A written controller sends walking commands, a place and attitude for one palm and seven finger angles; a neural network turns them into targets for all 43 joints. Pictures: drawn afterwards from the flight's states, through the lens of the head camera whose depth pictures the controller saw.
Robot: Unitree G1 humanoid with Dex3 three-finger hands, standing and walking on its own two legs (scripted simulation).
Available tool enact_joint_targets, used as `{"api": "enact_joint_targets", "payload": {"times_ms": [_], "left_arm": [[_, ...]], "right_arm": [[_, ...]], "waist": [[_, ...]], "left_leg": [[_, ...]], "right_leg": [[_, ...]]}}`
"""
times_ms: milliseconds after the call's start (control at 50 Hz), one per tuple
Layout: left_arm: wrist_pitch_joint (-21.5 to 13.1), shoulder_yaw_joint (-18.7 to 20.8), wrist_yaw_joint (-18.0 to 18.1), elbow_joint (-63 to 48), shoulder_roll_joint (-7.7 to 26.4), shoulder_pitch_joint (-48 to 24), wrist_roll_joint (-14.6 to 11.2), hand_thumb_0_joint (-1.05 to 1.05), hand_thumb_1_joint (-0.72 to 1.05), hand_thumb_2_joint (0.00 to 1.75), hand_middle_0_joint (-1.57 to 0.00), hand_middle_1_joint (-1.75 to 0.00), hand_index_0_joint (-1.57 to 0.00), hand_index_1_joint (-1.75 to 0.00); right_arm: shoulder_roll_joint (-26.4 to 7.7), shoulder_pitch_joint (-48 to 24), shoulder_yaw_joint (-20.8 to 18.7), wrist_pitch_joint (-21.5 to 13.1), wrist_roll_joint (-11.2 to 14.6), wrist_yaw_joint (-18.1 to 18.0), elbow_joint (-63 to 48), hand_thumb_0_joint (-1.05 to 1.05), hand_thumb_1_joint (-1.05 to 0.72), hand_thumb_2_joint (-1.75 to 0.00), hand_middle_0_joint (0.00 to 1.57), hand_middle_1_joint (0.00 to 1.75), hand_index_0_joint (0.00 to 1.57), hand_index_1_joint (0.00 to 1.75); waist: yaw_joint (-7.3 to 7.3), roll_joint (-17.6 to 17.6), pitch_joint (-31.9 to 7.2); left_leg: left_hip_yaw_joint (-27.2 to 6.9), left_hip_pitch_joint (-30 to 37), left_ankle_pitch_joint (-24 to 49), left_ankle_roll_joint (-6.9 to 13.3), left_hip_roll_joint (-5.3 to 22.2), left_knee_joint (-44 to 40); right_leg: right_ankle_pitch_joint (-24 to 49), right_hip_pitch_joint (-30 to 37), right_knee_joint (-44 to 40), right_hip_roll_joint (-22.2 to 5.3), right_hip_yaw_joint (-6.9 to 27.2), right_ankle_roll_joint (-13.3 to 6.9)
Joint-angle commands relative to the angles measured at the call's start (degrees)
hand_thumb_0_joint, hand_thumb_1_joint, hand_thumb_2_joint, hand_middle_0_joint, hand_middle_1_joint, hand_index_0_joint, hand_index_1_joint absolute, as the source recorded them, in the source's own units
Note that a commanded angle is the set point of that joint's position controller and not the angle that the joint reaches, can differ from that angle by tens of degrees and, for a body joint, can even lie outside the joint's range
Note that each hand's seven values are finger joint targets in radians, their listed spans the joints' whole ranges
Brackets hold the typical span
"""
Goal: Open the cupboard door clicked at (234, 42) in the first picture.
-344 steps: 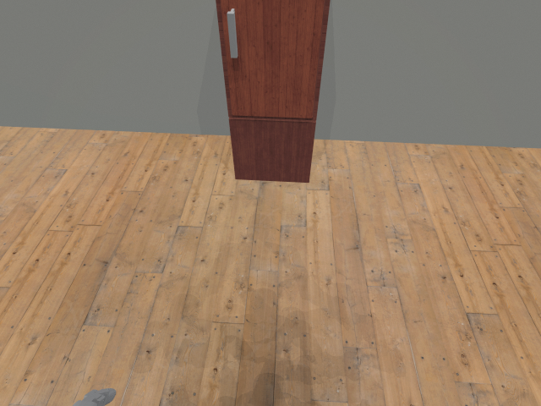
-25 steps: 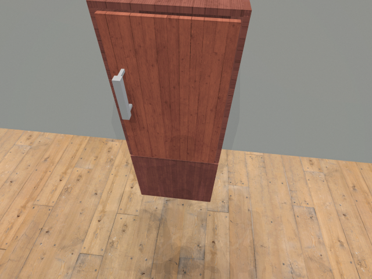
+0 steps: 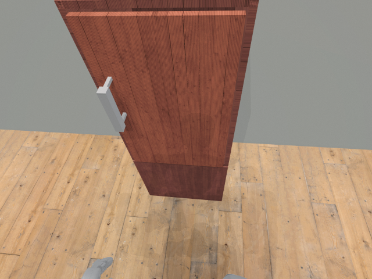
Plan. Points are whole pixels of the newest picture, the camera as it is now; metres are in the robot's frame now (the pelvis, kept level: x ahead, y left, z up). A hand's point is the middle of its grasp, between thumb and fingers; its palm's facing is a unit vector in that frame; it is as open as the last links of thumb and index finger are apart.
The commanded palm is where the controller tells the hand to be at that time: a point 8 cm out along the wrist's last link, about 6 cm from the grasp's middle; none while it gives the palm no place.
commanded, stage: come to a stop and stand still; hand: left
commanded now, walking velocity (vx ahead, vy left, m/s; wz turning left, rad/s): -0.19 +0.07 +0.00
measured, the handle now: (114, 105) +0.53 +0.23 +0.03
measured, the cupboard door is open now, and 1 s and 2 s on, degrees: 0 0 0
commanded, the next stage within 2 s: look again from close up in 0.76 s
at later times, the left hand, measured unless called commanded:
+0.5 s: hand out of the picture -0.01 +0.25 -0.16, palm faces +0.05 -0.96 -0.28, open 7.4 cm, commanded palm none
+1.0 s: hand out of the picture -0.01 +0.22 -0.16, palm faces +0.00 -0.98 -0.21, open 7.4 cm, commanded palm none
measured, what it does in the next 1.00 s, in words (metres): steps on the spot: left foot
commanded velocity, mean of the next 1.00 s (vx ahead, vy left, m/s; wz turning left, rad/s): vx -0.02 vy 0.01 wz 0.00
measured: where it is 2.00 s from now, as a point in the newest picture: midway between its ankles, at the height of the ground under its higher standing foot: outside the picture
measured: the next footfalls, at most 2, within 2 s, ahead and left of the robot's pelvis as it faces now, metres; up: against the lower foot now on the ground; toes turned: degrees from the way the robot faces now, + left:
left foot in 0.34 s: +0.03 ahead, +0.13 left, +0.00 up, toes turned +3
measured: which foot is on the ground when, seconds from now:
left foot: up 0.00-0.32, down 0.34-1.00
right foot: down 0.00-1.00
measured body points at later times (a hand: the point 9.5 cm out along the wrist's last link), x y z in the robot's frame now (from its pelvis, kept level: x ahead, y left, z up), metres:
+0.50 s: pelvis -0.03 +0.05 +0.00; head -0.05 +0.03 +0.45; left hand -0.01 +0.30 -0.14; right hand +0.07 -0.18 -0.14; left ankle -0.01 +0.13 -0.73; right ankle +0.03 -0.08 -0.72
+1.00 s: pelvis -0.02 +0.05 +0.01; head -0.01 +0.03 +0.46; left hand -0.01 +0.27 -0.14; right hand -0.02 -0.19 -0.15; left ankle -0.01 +0.13 -0.73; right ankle +0.03 -0.07 -0.73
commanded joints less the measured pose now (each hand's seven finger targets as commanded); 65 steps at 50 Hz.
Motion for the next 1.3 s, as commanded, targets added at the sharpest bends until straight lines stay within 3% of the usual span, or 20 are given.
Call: {"api": "enact_joint_targets", "payload": {"times_ms": [0,40,100,180,220,240,260,280,300,340,360,400,420,480,580,720,860,960,1120,1280], "left_arm": [[1.58,2.15,1.48,0.29,8.32,10.78,0.23,0.00,0.90,0.90,-0.20,-0.30,-0.20,-0.30],[1.70,1.97,1.20,-1.51,8.09,7.40,0.20,0.00,0.90,0.90,-0.20,-0.30,-0.20,-0.30],[2.01,2.70,0.89,-2.75,9.92,6.69,0.60,0.00,0.90,0.90,-0.20,-0.30,-0.20,-0.30],[2.42,3.56,0.48,-2.76,11.27,9.53,0.88,0.00,0.90,0.90,-0.20,-0.30,-0.20,-0.30],[2.67,3.48,0.30,-2.82,11.49,9.63,0.82,0.00,0.90,0.90,-0.20,-0.30,-0.20,-0.30],[2.12,2.97,2.51,-3.08,13.14,10.56,0.79,0.00,0.90,0.90,-0.20,-0.30,-0.20,-0.30],[2.65,2.81,2.33,-5.44,14.67,9.44,0.74,0.00,0.90,0.90,-0.20,-0.30,-0.20,-0.30],[2.91,2.64,1.96,-5.30,13.32,8.33,0.52,0.00,0.90,0.90,-0.20,-0.30,-0.20,-0.30],[3.11,2.17,1.69,-4.99,11.55,6.95,0.34,0.00,0.90,0.90,-0.20,-0.30,-0.20,-0.30],[3.72,0.63,1.03,-4.84,6.60,9.14,-0.07,0.00,0.90,0.90,-0.20,-0.30,-0.20,-0.30],[3.65,0.58,0.86,-4.42,5.72,10.69,0.01,0.00,0.90,0.90,-0.20,-0.30,-0.20,-0.30],[4.43,0.21,0.15,-3.33,6.24,10.25,0.84,0.00,0.90,0.90,-0.20,-0.30,-0.20,-0.30],[4.39,0.08,-0.16,-2.84,6.60,11.26,0.88,0.00,0.90,0.90,-0.20,-0.30,-0.20,-0.30],[3.89,-0.07,-0.53,-1.84,6.39,13.85,0.74,0.00,0.90,0.90,-0.20,-0.30,-0.20,-0.30],[3.09,-0.02,-0.55,-2.02,7.65,13.69,0.63,0.00,0.90,0.90,-0.20,-0.30,-0.20,-0.30],[2.23,-0.02,-0.64,-0.76,7.48,13.31,0.24,0.00,0.90,0.90,-0.20,-0.30,-0.20,-0.30],[1.54,-0.59,-0.64,1.58,6.87,13.20,-0.01,0.00,0.90,0.90,-0.20,-0.30,-0.20,-0.30],[1.19,-0.95,-0.42,2.75,6.50,12.50,-0.23,0.00,0.90,0.90,-0.20,-0.30,-0.20,-0.30],[0.78,-1.11,-0.13,4.30,6.30,11.98,-0.47,0.00,0.90,0.90,-0.20,-0.30,-0.20,-0.30],[0.80,-1.15,-0.05,4.71,6.74,10.62,-0.51,0.00,0.90,0.90,-0.20,-0.30,-0.20,-0.30]], "right_arm": [[-3.19,-1.20,-2.08,1.19,0.34,-0.20,-4.90,0.00,-0.90,-0.90,0.20,0.30,0.20,0.30],[-2.43,-0.39,-1.83,2.48,0.08,0.63,-4.21,0.00,-0.90,-0.90,0.20,0.30,0.20,0.30],[-2.22,-0.61,-1.90,2.97,-0.20,1.19,-4.67,0.00,-0.90,-0.90,0.20,0.30,0.20,0.30],[-2.85,-4.54,-1.84,2.22,-0.27,1.24,-7.38,0.00,-0.90,-0.90,0.20,0.30,0.20,0.30],[-2.80,-4.01,-1.74,1.72,-0.16,1.18,-7.69,0.00,-0.90,-0.90,0.20,0.30,0.20,0.30],[-7.73,-4.65,-2.93,1.37,0.46,1.12,-11.65,0.00,-0.90,-0.90,0.20,0.30,0.20,0.30],[-5.15,-6.20,-2.64,1.58,0.22,1.28,-13.75,0.00,-0.90,-0.90,0.20,0.30,0.20,0.30],[-5.10,-6.06,-2.27,1.36,0.05,1.27,-13.81,0.00,-0.90,-0.90,0.20,0.30,0.20,0.30],[-5.44,-3.11,-1.93,1.00,-0.14,1.43,-13.63,0.00,-0.90,-0.90,0.20,0.30,0.20,0.30],[-10.93,-5.38,-2.25,0.70,-0.94,1.24,-15.07,0.00,-0.90,-0.90,0.20,0.30,0.20,0.30],[-11.27,-7.29,-2.02,1.05,-1.21,1.08,-16.02,0.00,-0.90,-0.90,0.20,0.30,0.20,0.30],[-10.17,-9.49,-1.42,0.90,-0.95,1.15,-16.27,0.00,-0.90,-0.90,0.20,0.30,0.20,0.30],[-10.15,-9.69,-1.22,0.84,-0.88,1.21,-16.40,0.00,-0.90,-0.90,0.20,0.30,0.20,0.30],[-10.62,-8.99,-1.19,0.79,-0.77,1.35,-15.82,0.00,-0.90,-0.90,0.20,0.30,0.20,0.30],[-10.54,-6.47,-1.22,0.64,-0.78,1.57,-14.40,0.00,-0.90,-0.90,0.20,0.30,0.20,0.30],[-9.54,-3.95,-0.52,0.04,-0.85,1.42,-10.67,0.00,-0.90,-0.90,0.20,0.30,0.20,0.30],[-8.35,-2.47,0.14,-0.75,-0.48,1.14,-7.29,0.00,-0.90,-0.90,0.20,0.30,0.20,0.30],[-7.82,-0.78,0.50,-1.13,-0.38,0.96,-5.06,0.00,-0.90,-0.90,0.20,0.30,0.20,0.30],[-7.05,-0.38,1.03,-2.07,-0.18,0.54,-2.52,0.00,-0.90,-0.90,0.20,0.30,0.20,0.30],[-6.92,-0.70,1.03,-1.89,-0.18,0.31,-1.10,0.00,-0.90,-0.90,0.20,0.30,0.20,0.30]], "waist": [[2.92,-11.22,-7.71],[0.17,-9.01,-6.79],[-0.07,-9.78,-7.37],[1.84,-10.30,-9.08],[1.38,-10.23,-9.94],[-0.46,-1.67,-19.47],[0.05,-0.26,-18.24],[-0.55,1.04,-15.64],[-2.10,1.39,-13.11],[0.52,9.73,-3.86],[1.70,2.92,-1.04],[2.03,8.82,3.40],[1.93,7.26,4.35],[2.37,0.06,2.36],[1.21,-5.11,-1.34],[0.44,-1.48,-2.44],[0.37,-3.38,-2.52],[0.01,-3.92,-2.55],[0.42,-1.97,-5.17],[0.19,-3.43,-4.12]], "left_leg": [[-5.37,-14.77,-3.51,-1.88,4.12,22.50],[-3.36,-12.26,1.95,-2.95,4.19,20.19],[-0.26,-10.52,5.37,-3.97,4.49,12.54],[1.02,-10.18,4.99,-3.93,4.29,2.60],[2.00,-6.46,7.82,-3.73,3.58,-3.79],[2.87,-5.05,4.17,-4.51,3.26,-3.36],[1.78,-4.84,6.60,-2.78,3.70,-6.10],[2.74,-1.89,10.91,-2.35,2.88,-12.81],[1.36,0.68,13.76,-1.59,5.00,-18.40],[-13.34,-7.75,20.79,3.88,17.26,-27.08],[-11.60,-11.73,18.39,5.55,17.70,-27.50],[-11.83,-18.03,1.73,4.47,14.20,-32.55],[-11.56,-18.62,-1.66,4.08,13.73,-33.57],[-10.24,-16.94,-4.79,3.56,12.43,-32.89],[-8.80,-12.62,-5.39,2.82,9.89,-30.49],[-8.41,-8.79,-0.94,2.32,9.06,-30.14],[-7.32,-7.62,3.91,1.87,8.58,-29.06],[-6.41,-5.75,8.18,1.50,8.66,-28.36],[-4.91,-2.37,20.23,1.17,9.55,-27.21],[-4.15,-0.50,22.22,0.67,9.54,-26.57]], "right_leg": [[54.05,13.34,-11.57,-19.81,16.77,-12.27],[44.24,6.08,-13.92,-15.60,10.39,-8.37],[36.87,4.34,-14.30,-13.67,8.37,-7.66],[30.56,7.57,-13.70,-14.32,12.48,-8.38],[25.68,6.75,-13.13,-13.33,12.82,-7.32],[40.11,15.20,-11.84,-17.52,21.81,-6.27],[22.18,12.13,-9.27,-14.88,17.36,-6.04],[13.40,6.78,-9.06,-13.33,15.45,-4.77],[4.31,3.44,-7.01,-9.62,10.57,-2.01],[-6.02,-0.26,-1.70,-0.87,2.99,2.77],[-4.40,2.10,-2.14,-0.40,2.96,2.62],[-4.51,3.84,-0.99,-0.35,3.36,2.56],[-3.02,3.79,-1.00,-0.08,3.93,2.52],[-0.80,5.44,-4.37,-0.22,5.29,2.53],[-8.28,3.88,-10.32,-1.08,9.98,2.14],[-8.20,2.20,-12.59,-1.48,12.99,1.37],[-6.05,3.70,-14.57,-2.73,15.29,0.83],[-3.59,4.00,-15.29,-3.14,15.54,0.78],[10.63,9.06,-12.93,-3.24,13.86,0.92],[13.81,9.35,-13.33,-3.55,13.84,0.86]]}}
